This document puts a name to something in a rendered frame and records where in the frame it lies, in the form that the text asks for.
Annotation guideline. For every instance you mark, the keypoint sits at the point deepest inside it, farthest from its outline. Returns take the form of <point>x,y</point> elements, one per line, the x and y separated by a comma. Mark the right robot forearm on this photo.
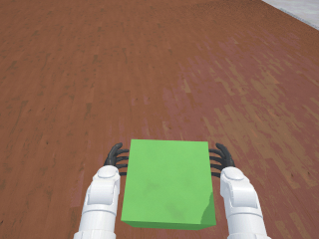
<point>242,207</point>

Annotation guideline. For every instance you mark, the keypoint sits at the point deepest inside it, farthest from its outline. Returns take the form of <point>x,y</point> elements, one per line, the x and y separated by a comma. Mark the left robot hand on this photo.
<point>112,158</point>

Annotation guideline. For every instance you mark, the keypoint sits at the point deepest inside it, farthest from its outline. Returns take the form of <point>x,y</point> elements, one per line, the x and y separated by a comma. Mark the carton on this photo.
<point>169,185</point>

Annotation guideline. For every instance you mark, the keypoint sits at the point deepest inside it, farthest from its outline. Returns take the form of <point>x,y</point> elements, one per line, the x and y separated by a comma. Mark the left robot forearm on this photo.
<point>100,205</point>

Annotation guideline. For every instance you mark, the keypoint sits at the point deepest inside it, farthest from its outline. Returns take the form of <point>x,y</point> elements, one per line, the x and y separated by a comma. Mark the right robot hand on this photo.
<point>225,159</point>

